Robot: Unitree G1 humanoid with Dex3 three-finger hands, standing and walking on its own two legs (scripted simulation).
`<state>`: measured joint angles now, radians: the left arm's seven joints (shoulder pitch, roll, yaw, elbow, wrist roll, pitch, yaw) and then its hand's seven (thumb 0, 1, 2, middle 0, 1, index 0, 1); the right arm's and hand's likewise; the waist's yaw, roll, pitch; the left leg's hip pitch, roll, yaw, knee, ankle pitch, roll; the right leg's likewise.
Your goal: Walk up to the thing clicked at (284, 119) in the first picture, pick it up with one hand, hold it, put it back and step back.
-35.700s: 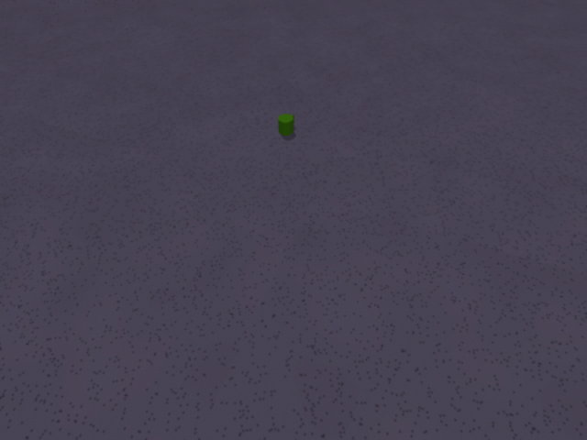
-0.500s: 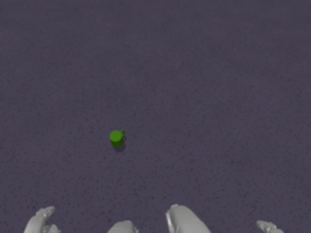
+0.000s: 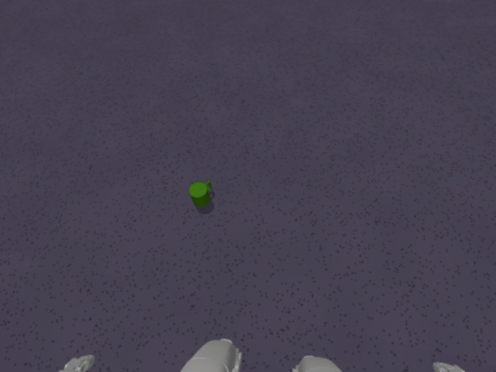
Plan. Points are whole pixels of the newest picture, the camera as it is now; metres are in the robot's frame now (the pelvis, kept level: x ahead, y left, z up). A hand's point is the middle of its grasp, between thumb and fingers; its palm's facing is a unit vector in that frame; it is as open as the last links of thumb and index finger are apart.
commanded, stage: step back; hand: left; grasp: from above
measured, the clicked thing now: (202, 192) +0.88 +0.28 -0.72
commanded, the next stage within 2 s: stand in 1.54 s
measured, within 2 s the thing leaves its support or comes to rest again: neither
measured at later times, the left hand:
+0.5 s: hand out of the picture -0.11 +0.25 -0.15, palm faces -0.03 -0.91 -0.41, open 7.4 cm
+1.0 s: hand out of the picture -0.11 +0.25 -0.14, palm faces +0.03 -0.91 -0.42, open 7.4 cm
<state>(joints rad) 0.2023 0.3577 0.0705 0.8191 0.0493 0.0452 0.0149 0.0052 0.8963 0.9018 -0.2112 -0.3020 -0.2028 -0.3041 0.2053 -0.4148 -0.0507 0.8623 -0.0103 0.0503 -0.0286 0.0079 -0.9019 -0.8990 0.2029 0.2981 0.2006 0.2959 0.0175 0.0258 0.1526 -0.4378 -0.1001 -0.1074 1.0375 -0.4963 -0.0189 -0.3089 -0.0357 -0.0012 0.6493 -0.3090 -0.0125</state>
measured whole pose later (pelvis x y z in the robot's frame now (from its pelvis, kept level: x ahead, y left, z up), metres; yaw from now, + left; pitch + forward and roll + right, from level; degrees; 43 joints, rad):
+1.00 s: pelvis -0.18 -0.03 +0.00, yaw +2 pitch -3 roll -1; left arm 0.20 0.38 0.07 0.98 0.04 -0.04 -0.01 0.00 0.90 0.90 -0.21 -0.30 -0.20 -0.30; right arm 0.22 -0.37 -0.05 0.99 -0.03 0.01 0.01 0.01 -0.90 -0.90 0.21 0.30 0.20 0.30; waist 0.00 0.04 0.06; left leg -0.31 0.00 -0.09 0.73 -0.43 0.00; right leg -0.23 0.01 -0.05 0.60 -0.32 -0.03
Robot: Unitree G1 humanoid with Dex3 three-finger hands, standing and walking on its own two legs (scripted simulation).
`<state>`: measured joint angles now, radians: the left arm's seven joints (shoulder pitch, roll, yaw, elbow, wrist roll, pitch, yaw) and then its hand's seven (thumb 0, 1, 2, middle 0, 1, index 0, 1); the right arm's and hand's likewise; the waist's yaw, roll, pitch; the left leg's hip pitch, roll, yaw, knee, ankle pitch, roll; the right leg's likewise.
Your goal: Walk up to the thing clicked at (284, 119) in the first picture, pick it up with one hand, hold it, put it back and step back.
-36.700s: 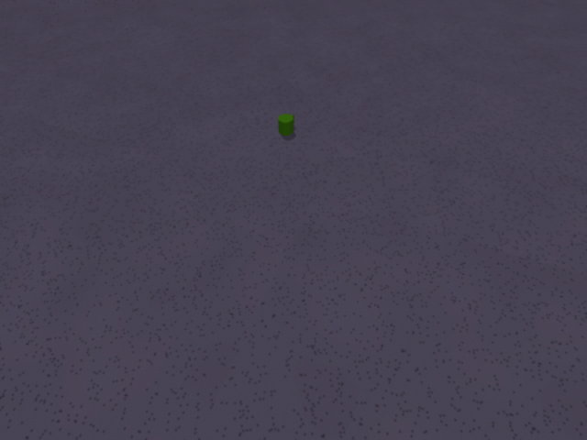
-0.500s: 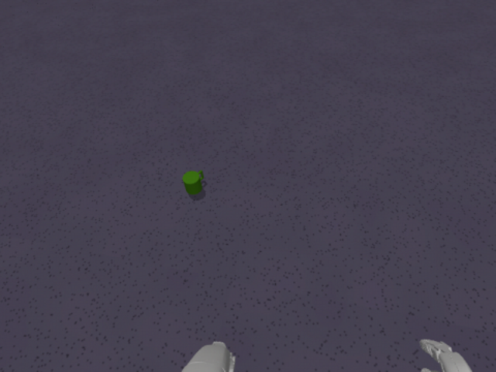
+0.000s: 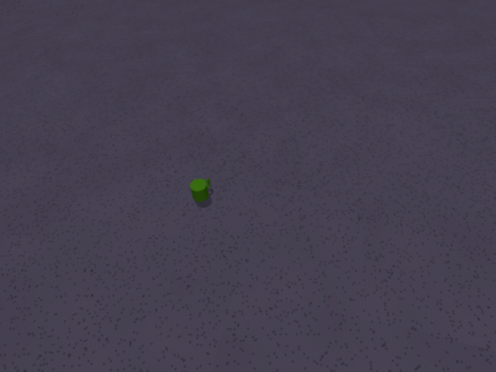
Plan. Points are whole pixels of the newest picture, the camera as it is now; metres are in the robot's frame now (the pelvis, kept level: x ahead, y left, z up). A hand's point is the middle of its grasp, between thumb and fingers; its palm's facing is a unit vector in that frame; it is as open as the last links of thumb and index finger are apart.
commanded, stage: step back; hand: left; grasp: from above
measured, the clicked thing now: (201, 188) +1.07 +0.27 -0.72
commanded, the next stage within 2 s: stand in 0.54 s
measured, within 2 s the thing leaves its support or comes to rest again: neither
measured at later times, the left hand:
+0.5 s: hand out of the picture +0.11 +0.29 -0.15, palm faces -0.01 -0.93 -0.38, open 7.4 cm
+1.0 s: hand out of the picture +0.13 +0.28 -0.13, palm faces -0.03 -0.94 -0.34, open 7.4 cm
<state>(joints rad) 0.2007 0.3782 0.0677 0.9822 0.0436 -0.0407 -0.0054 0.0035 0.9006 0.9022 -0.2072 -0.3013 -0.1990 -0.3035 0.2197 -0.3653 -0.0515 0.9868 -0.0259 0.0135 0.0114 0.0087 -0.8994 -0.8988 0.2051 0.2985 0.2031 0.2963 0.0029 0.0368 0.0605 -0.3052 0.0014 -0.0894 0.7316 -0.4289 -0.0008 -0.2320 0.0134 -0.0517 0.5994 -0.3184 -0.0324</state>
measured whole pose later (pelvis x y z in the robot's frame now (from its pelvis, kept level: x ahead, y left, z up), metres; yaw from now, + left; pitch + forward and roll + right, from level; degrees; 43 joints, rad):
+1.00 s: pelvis +0.03 +0.02 +0.02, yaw +0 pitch -3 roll +0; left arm 0.08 0.35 0.01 1.14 0.02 -0.01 -0.01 0.00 0.90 0.90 -0.21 -0.30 -0.20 -0.30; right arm 0.08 -0.35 -0.01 1.15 -0.01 -0.02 0.01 0.01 -0.90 -0.90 0.20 0.30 0.20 0.30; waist -0.01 0.00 0.06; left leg -0.15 0.03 0.04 0.33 -0.13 -0.01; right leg -0.05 -0.02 -0.01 0.32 -0.21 0.02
